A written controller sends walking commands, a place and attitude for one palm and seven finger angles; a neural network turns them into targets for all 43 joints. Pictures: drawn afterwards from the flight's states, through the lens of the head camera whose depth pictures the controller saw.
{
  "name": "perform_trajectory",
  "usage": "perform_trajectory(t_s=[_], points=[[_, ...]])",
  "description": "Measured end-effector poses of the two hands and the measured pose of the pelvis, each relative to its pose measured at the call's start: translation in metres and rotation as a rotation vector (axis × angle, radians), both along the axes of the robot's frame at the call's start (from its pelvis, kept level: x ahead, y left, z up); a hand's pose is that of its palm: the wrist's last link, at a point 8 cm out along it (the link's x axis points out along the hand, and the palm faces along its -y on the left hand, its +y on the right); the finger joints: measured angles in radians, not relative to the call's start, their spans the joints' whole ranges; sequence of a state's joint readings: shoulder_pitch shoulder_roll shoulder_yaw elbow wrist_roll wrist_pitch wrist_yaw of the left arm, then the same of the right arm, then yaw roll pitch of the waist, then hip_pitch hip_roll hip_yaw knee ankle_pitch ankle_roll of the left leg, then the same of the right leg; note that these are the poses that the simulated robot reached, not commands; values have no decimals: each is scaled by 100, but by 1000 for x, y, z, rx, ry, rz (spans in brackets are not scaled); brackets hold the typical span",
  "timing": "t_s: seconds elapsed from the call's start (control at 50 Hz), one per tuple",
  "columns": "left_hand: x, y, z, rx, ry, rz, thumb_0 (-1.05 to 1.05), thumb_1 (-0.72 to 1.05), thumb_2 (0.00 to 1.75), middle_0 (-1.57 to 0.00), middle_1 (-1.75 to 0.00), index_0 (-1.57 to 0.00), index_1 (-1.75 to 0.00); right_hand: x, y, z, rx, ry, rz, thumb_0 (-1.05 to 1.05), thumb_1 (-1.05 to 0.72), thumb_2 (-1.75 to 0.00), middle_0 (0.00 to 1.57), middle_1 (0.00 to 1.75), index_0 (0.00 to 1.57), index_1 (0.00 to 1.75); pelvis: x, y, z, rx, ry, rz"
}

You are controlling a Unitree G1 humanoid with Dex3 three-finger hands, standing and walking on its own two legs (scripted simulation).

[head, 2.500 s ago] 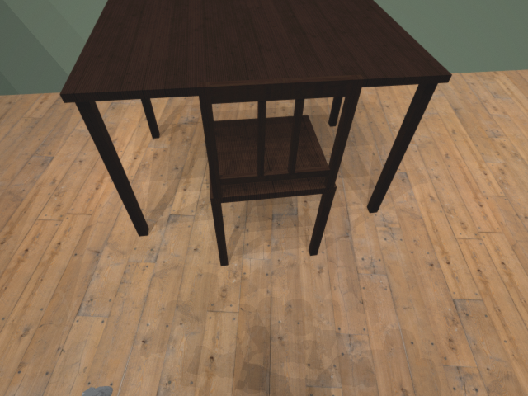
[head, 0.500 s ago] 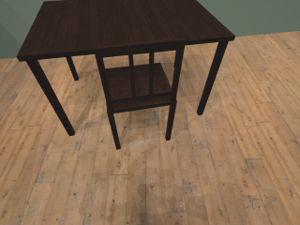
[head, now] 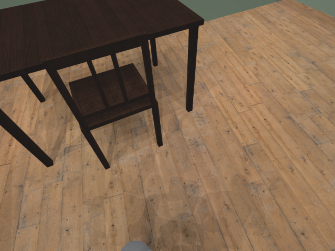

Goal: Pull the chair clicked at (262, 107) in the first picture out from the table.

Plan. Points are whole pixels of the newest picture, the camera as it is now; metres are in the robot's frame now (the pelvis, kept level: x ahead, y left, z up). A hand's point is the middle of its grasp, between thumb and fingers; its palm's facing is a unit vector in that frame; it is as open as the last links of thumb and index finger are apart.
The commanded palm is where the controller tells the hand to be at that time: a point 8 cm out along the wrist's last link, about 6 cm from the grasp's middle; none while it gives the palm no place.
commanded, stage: walk to a spot facing it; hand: left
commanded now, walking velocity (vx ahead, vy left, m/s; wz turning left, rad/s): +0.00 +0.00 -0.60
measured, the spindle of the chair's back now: (98, 85) +0.75 +0.39 -0.11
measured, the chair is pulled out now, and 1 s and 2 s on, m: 0.00 0.00 0.00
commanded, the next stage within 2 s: turn to face it in 1.66 s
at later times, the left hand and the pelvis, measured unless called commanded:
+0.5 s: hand out of the picture +0.08 +0.27 -0.17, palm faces -0.24 -0.95 -0.22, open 7.3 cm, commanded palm none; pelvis -0.03 +0.07 +0.00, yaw -19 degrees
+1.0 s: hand (144, 244) +0.16 +0.09 -0.16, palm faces -0.56 -0.80 -0.21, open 7.3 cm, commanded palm none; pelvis +0.01 -0.03 +0.00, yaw -36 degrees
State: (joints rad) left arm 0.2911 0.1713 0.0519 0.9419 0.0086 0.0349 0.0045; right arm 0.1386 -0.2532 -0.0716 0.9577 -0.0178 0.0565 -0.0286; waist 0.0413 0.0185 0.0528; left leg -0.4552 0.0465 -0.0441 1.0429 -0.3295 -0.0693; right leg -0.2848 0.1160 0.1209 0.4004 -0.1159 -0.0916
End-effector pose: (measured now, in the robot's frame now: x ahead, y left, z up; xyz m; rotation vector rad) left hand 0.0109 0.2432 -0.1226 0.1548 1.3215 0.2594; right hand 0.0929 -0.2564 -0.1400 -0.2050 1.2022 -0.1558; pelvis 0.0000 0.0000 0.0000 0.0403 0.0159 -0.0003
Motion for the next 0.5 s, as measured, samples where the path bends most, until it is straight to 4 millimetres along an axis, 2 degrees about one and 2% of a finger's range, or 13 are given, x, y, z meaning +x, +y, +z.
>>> perform_trajectory(t_s=[0.1, 0.22, 0.28, 0.38, 0.44, 0.5], points=[[11, 15, -2, 0, -20, -58, 0, 91, 90, -21, -30, -21, -30, -9, 5, 8, -17, -45, -43, 0, -91, -90, 20, 30, 20, 30, -8, 11, 0, -8, 5, -61], [25, 45, -10, -6, -34, -135, 0, 91, 90, -21, -30, -21, -30, -30, 25, 20, -39, -97, -102, 0, -91, -90, 20, 30, 20, 30, -20, 34, -2, -24, 14, -132], [37, 62, -19, -16, -47, -172, 0, 91, 90, -21, -30, -21, -30, -55, 37, 23, -69, -106, -142, 0, -91, -90, 20, 30, 20, 30, -26, 49, -7, -43, 13, -156], [59, 78, -16, -31, -68, -253, 0, 91, 90, -20, -30, -20, -30, -107, 54, 32, -93, -29, -218, 0, -90, -90, 20, 30, 20, 30, -31, 63, 1, -62, -3, -225], [67, 82, -17, -35, -56, -301, 0, 91, 90, -20, -30, -20, -30, -129, 62, 33, -95, -9, -269, 0, -90, -90, 20, 30, 20, 30, -31, 68, 2, -68, -10, -281], [73, 78, -20, -41, -22, -356, 0, 91, 90, -20, -30, -20, -30, -149, 70, 32, -87, -9, -331, 0, -90, -90, 20, 30, 20, 30, -31, 70, 1, -74, -17, -332]])
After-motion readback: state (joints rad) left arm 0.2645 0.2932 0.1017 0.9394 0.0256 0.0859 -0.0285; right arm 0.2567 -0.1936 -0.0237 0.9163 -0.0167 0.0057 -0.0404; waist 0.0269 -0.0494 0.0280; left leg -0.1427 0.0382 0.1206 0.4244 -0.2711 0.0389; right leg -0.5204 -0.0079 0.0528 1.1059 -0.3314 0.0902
